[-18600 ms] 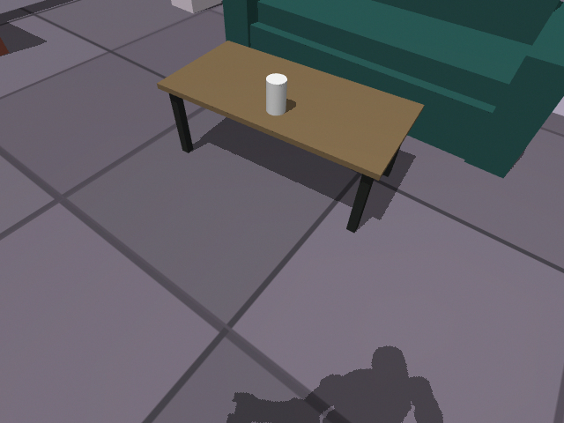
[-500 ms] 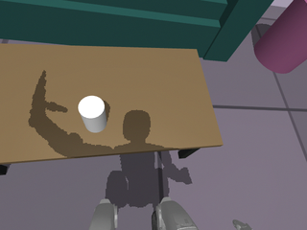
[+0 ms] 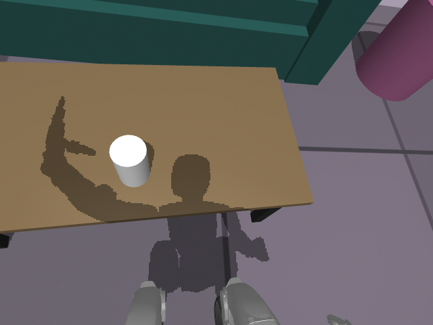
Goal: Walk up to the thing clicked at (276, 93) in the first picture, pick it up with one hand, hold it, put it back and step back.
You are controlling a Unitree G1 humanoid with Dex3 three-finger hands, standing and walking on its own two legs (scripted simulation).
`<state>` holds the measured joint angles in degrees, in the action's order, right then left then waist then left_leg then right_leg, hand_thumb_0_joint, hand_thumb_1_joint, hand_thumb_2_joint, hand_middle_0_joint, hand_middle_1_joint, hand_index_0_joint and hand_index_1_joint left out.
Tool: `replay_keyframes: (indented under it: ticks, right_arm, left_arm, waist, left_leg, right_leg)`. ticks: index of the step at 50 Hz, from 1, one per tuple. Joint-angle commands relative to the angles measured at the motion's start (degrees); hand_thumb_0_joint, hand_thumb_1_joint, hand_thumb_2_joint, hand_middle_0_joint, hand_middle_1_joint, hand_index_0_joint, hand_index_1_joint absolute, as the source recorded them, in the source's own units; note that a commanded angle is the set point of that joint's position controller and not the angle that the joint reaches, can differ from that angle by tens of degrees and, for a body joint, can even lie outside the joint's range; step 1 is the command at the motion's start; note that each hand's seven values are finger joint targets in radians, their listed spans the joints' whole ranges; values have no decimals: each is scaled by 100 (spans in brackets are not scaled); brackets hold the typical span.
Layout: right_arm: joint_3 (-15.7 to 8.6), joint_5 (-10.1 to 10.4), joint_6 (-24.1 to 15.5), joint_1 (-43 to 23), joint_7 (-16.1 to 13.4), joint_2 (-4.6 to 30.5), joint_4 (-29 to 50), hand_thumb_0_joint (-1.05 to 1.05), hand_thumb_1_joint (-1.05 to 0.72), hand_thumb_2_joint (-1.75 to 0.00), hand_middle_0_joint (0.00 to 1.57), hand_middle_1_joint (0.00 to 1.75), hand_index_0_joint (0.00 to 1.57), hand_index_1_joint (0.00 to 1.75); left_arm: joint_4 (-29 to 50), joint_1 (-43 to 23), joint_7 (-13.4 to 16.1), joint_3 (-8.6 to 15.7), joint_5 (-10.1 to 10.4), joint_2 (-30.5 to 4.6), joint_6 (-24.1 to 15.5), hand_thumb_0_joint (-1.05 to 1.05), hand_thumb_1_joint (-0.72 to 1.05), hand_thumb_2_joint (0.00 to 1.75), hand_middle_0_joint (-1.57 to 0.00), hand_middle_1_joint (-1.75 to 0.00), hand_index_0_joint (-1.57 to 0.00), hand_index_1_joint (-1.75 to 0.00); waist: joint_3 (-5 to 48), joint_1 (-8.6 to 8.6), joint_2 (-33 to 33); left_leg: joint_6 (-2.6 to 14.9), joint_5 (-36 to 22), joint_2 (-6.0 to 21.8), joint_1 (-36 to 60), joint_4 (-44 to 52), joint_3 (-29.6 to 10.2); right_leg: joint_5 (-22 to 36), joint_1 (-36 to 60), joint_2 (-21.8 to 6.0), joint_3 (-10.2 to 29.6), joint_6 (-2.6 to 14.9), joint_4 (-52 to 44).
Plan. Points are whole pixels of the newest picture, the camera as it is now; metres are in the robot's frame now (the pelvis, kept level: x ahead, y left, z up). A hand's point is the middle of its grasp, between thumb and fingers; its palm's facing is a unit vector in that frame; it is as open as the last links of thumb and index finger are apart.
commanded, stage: go down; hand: left
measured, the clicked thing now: (131, 162) +0.49 +0.15 -0.22
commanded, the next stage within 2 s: approach in 0.80 s
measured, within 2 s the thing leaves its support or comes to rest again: neither
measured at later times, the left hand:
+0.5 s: hand out of the picture +0.46 +0.34 +0.09, palm faces +0.06 -1.00 +0.00, open 17.1 cm
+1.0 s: hand out of the picture +0.46 +0.34 +0.09, palm faces +0.05 -1.00 +0.01, open 17.1 cm
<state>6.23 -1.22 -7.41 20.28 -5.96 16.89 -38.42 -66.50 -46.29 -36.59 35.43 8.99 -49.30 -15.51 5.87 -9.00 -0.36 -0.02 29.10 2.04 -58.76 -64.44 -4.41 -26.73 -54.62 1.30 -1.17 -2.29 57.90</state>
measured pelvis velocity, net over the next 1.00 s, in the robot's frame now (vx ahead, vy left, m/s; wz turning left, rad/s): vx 0.00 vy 0.00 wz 0.00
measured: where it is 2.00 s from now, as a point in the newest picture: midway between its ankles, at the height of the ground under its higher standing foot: outside the picture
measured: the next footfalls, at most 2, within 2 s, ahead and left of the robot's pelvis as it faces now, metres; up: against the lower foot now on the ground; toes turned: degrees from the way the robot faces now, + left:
none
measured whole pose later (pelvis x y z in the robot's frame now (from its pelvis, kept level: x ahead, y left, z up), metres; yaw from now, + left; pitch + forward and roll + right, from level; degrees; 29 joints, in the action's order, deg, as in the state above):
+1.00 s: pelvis +0.00 +0.00 +0.00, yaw +0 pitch +24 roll -5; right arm 6.4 -1.1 -7.2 19.3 -6.1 16.9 -38.2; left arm -67.5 -48.4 -36.4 35.3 8.7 -49.8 -15.6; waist 5.9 -9.4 -0.5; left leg -0.4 29.5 2.1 -60.3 -65.6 -5.0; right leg -27.4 -56.1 1.4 -1.6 -2.0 59.3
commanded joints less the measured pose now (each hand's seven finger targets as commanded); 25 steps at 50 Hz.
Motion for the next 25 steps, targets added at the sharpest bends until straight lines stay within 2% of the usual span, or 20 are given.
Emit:
replay_keyframes:
  ticks: [1,2,3,5,8,9,10,11,14,19,21,22,24,25]
  right_arm:
    - [-448,-5,-150,895,-81,1228,217,0,-87,-89,20,30,20,30]
    - [-437,-12,-145,905,-87,1228,187,0,-88,-89,20,30,20,30]
    - [-455,-7,-144,893,-81,1254,196,0,-88,-89,20,30,20,30]
    - [-469,-8,-146,861,-79,1258,222,0,-88,-89,20,30,20,30]
    - [-463,1,-143,853,-88,1243,253,0,-87,-89,20,30,20,30]
    - [-441,1,-148,852,-94,1248,255,0,-87,-89,20,30,20,30]
    - [-428,-8,-139,874,-89,1246,216,0,-87,-89,20,30,20,30]
    - [-420,-27,-123,920,-84,1230,240,0,-88,-89,20,30,20,30]
    - [-402,-13,-120,903,-90,1220,225,0,-88,-89,20,30,20,30]
    - [-429,-8,-131,895,-84,1234,199,0,-87,-89,20,30,20,30]
    - [-429,-5,-133,838,-79,1232,255,0,-87,-89,20,30,20,30]
    - [-442,7,-124,853,-80,1252,239,0,-87,-89,20,30,20,30]
    - [-435,14,-109,838,-83,1235,261,0,-87,-89,20,30,20,30]
    - [-434,2,-120,801,-84,1229,267,0,-87,-89,20,30,20,30]
  left_arm:
    - [1277,-1920,11,257,203,-2076,-379,0,-41,5,-5,-3,-4,-3]
    - [1251,-1968,2,333,198,-2202,-397,0,-42,5,-5,-3,-5,-4]
    - [1164,-1934,4,311,193,-2141,-380,0,-42,4,-6,-4,-5,-4]
    - [1253,-2114,-8,241,205,-2076,-401,0,-42,5,-5,-4,-4,-4]
    - [1079,-2023,30,208,186,-2040,-369,0,-40,5,-5,-3,-5,-3]
    - [1182,-2109,44,326,176,-2280,-395,0,-41,6,-5,-3,-4,-3]
    - [1116,-2065,37,396,183,-2327,-414,0,-42,5,-5,-3,-4,-3]
    - [1069,-1979,39,292,159,-2175,-374,0,-44,3,-6,-3,-5,-3]
    - [994,-1859,0,280,163,-2117,-369,0,-43,4,-6,-3,-5,-3]
    - [1190,-2088,-48,305,202,-2214,-423,0,-43,5,-5,-4,-4,-4]
    - [1095,-2060,-13,280,176,-2181,-418,0,-42,5,-5,-3,-4,-3]
    - [1206,-2079,7,357,189,-2279,-433,0,-43,4,-5,-3,-5,-3]
    - [1176,-2140,7,292,175,-2243,-426,0,-40,5,-5,-2,-4,-3]
    - [1211,-2082,6,320,171,-2262,-432,0,-41,5,-5,-3,-4,-3]
  waist:
    - [2766,147,1383]
    - [2738,157,1511]
    - [2714,141,1501]
    - [2600,127,1559]
    - [2548,92,1336]
    - [2583,134,1341]
    - [2689,144,1436]
    - [2713,161,1395]
    - [2730,107,1297]
    - [2753,72,1471]
    - [2681,96,1342]
    - [2767,124,1406]
    - [2723,107,1353]
    - [2711,135,1518]
  left_leg:
    - [0,-3166,1,2821,609,-93]
    - [-21,-3233,19,2896,610,-116]
    - [-44,-3196,32,2948,640,-158]
    - [-52,-2896,37,2947,687,-151]
    - [-1,-2487,-2,2662,714,-83]
    - [7,-2434,-12,2558,706,-71]
    - [-9,-2648,-8,2602,659,-83]
    - [18,-2840,-29,2613,632,-47]
    - [36,-3207,-13,2654,517,-49]
    - [28,-2939,-20,2616,488,-45]
    - [44,-2671,-30,2510,542,-39]
    - [28,-2690,-20,2602,561,-51]
    - [41,-2406,-50,2452,608,-24]
    - [13,-2420,-30,2509,626,-36]
  right_leg:
    - [1897,570,95,-150,378,-478]
    - [1872,468,102,-168,383,-443]
    - [1749,330,108,-193,394,-433]
    - [1524,197,117,-184,407,-453]
    - [1481,460,113,-143,391,-532]
    - [1492,543,112,-133,388,-517]
    - [1594,526,93,-147,388,-472]
    - [1784,644,81,-133,378,-496]
    - [2063,627,83,-125,353,-456]
    - [1864,497,72,-102,362,-429]
    - [1707,506,83,-96,374,-458]
    - [1690,512,84,-115,378,-444]
    - [1589,639,87,-78,379,-486]
    - [1533,536,91,-112,389,-447]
